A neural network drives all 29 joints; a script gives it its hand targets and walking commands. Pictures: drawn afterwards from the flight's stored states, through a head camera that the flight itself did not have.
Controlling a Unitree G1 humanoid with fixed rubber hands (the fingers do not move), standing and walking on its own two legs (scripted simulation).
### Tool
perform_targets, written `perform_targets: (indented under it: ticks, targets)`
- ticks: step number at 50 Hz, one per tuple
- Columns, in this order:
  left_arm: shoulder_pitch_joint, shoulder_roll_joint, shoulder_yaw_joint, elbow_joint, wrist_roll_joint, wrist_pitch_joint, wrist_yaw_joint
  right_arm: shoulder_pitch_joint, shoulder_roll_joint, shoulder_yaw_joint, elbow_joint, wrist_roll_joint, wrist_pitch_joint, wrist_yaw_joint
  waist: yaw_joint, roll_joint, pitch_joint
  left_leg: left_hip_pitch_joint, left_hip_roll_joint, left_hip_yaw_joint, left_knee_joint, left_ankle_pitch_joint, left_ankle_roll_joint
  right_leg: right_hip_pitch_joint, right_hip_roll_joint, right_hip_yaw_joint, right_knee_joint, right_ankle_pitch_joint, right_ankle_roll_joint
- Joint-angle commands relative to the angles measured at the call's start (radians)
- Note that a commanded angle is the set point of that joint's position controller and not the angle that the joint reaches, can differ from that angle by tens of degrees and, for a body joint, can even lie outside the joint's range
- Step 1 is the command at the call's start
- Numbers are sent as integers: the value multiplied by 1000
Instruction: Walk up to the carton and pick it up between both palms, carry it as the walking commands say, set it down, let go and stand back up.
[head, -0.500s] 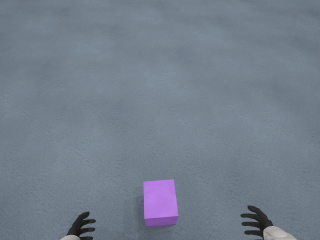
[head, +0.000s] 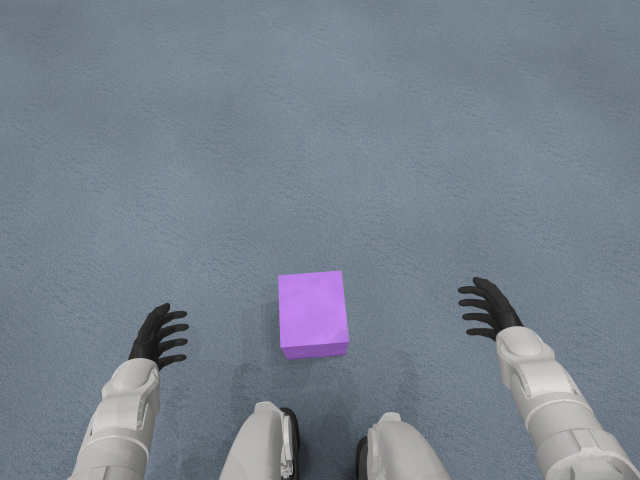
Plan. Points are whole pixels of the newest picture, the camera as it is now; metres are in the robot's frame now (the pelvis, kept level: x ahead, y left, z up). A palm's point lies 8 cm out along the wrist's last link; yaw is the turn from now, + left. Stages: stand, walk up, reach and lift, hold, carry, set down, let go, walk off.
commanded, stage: reach and lift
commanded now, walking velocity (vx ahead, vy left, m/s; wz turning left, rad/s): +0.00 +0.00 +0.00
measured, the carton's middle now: (313, 317) +0.46 +0.05 -0.61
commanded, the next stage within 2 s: none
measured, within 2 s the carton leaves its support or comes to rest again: neither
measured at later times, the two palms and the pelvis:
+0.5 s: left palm (179, 282) +0.41 +0.25 -0.15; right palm (434, 250) +0.44 -0.16 -0.13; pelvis +0.00 +0.01 -0.03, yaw +0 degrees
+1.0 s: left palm (206, 261) +0.46 +0.23 -0.20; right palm (414, 239) +0.49 -0.15 -0.19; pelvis -0.01 +0.01 -0.07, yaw -2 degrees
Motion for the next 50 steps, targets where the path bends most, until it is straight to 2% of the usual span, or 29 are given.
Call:
perform_targets:
  ticks: [1,10,11,12,14,15,16,17,18,19,21,23,26,30,33,36,37,38,39,40,42,43,44,45,46,47,48,49,50]
  targets:
    - [-190,20,38,12,-74,12,5,-262,59,-22,-82,44,13,-9,63,-48,-364,177,-77,-75,22,5,0,-81,18,103,-173,-36,41]
    - [-444,23,83,-57,-49,-62,59,-491,-50,-122,-39,64,-77,-4,62,118,-714,339,-80,-153,91,243,-41,-253,48,62,-49,122,22]
    - [-512,31,77,-87,-43,-70,68,-484,-73,-138,1,54,-81,-2,15,124,-727,349,-74,-140,120,226,-40,-326,50,57,-41,107,26]
    - [-539,34,88,-80,-54,-83,66,-528,-65,-120,17,63,-87,-10,54,108,-738,300,-73,-150,124,275,-33,-342,53,66,-38,122,26]
    - [-464,6,122,10,-57,-94,65,-498,12,-101,68,61,-94,-12,54,54,-665,212,-92,-137,118,273,-22,-323,46,87,-56,147,40]
    - [-509,-27,70,-33,-61,-100,74,-487,-18,-117,85,73,-103,-7,29,110,-724,330,-91,-158,107,365,-26,-357,56,71,-58,184,29]
    - [-492,-52,100,7,-49,-111,75,-485,66,-69,115,120,-113,0,94,119,-732,308,-86,-168,127,474,-23,-439,57,84,-44,243,31]
    - [-521,-60,98,38,-52,-119,73,-581,-4,-127,78,78,-131,-3,55,117,-706,304,-88,-165,146,431,-27,-491,63,76,-33,183,33]
    - [-591,-27,123,2,-34,-127,78,-668,-2,-105,26,100,-143,-8,102,77,-764,271,-84,-167,154,410,-20,-457,60,87,-22,177,36]
    - [-618,-30,87,-11,-48,-123,79,-652,-40,-138,20,77,-147,-6,33,61,-824,282,-89,-165,155,410,-20,-424,63,68,-25,221,30]
    - [-634,3,139,-13,-45,-157,77,-693,-28,-113,-1,82,-162,-22,90,32,-903,266,-96,-165,190,504,-7,-413,70,93,-1,299,37]
    - [-722,-8,140,-45,-24,-169,86,-711,-34,-164,61,68,-162,-28,66,128,-939,348,-98,-184,191,630,-23,-514,79,99,0,307,36]
    - [-795,12,137,33,-51,-165,79,-840,-6,-109,47,67,-156,-38,69,26,-922,217,-89,-166,186,496,-6,-481,75,94,10,270,52]
    - [-975,46,135,37,-33,-157,87,-954,-40,-131,118,53,-134,-44,87,101,-963,242,-85,-159,181,400,-12,-522,79,96,16,187,43]
    - [-907,66,228,111,41,-178,94,-908,-10,-165,135,15,-143,-58,121,38,-995,179,-94,-141,194,494,-7,-513,81,108,5,280,61]
    - [-857,9,220,65,58,-178,85,-867,29,-169,144,23,-147,-53,131,98,-1131,294,-105,-126,199,639,-13,-455,96,88,2,382,51]
    - [-883,8,237,43,29,-176,75,-883,5,-171,92,-24,-148,-62,75,-4,-1122,210,-106,-137,226,606,0,-429,84,105,0,399,56]
    - [-890,-5,191,99,31,-176,69,-933,33,-158,62,19,-149,-61,123,77,-1102,202,-104,-131,192,591,-4,-444,86,104,3,403,55]
    - [-898,30,255,52,32,-197,52,-911,56,-148,49,-14,-159,-58,98,-51,-1037,47,-103,-116,230,558,15,-405,78,122,16,440,65]
    - [-802,-29,224,139,43,-192,44,-889,75,-162,57,10,-162,-53,123,50,-1046,83,-102,-116,207,619,4,-461,73,122,3,466,65]
    - [-858,-15,225,156,53,-194,41,-886,129,-119,116,12,-148,-47,139,0,-976,-36,-99,-132,187,506,0,-450,76,113,28,400,76]
    - [-833,2,294,147,77,-204,34,-887,138,-114,138,-6,-144,-50,200,-15,-933,-176,-111,-81,215,414,3,-388,55,157,36,392,73]
    - [-841,-9,278,172,43,-215,30,-956,93,-129,125,-50,-159,-57,154,-77,-963,-292,-107,-90,251,372,-6,-401,48,145,90,393,74]
    - [-866,50,311,216,77,-209,23,-941,93,-121,157,-47,-142,-66,184,-76,-899,-355,-99,-95,258,329,0,-406,40,158,107,403,82]
    - [-945,31,275,90,44,-229,23,-974,118,-128,79,-36,-159,-68,119,-41,-1017,-274,-110,-102,287,373,-1,-384,57,154,136,450,74]
    - [-935,19,294,123,72,-225,22,-902,166,-105,215,-25,-146,-62,145,-25,-927,-297,-107,-94,285,355,-8,-461,53,153,119,376,82]
    - [-868,-50,245,205,67,-222,29,-876,94,-164,276,-76,-153,-60,88,8,-869,-323,-99,-109,331,374,-21,-638,59,127,159,363,79]
    - [-988,13,273,87,73,-223,24,-962,86,-152,163,-54,-147,-69,112,18,-998,-246,-106,-105,348,394,-23,-577,65,124,178,358,72]
    - [-899,-6,269,203,63,-206,26,-945,121,-132,178,-22,-145,-60,151,-22,-968,-222,-91,-140,355,403,-6,-647,75,114,199,318,82]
